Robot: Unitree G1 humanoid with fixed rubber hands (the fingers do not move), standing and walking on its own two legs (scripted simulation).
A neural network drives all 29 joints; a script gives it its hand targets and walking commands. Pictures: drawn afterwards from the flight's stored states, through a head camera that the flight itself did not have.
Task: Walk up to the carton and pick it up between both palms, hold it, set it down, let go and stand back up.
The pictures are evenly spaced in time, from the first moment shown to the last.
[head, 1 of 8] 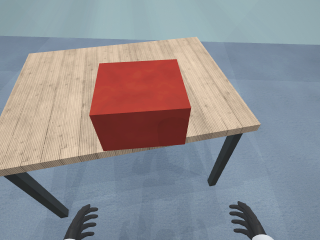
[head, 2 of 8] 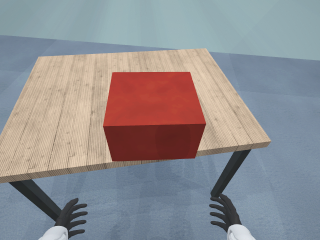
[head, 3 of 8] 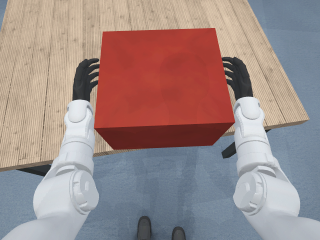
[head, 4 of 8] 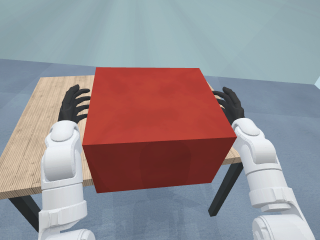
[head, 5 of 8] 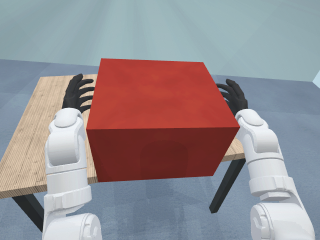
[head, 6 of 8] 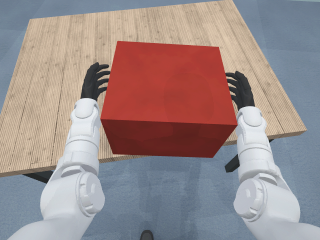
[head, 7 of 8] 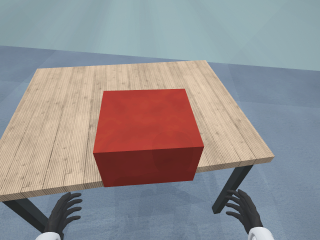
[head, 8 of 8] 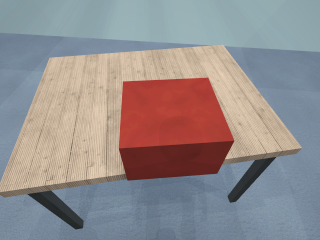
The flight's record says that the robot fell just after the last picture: no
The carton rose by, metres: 0.19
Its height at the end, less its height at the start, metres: +0.00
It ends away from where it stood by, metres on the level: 0.03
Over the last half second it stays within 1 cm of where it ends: yes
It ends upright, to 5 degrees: yes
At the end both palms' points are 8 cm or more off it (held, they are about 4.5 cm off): yes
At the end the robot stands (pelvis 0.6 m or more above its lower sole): yes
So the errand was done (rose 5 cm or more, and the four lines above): yes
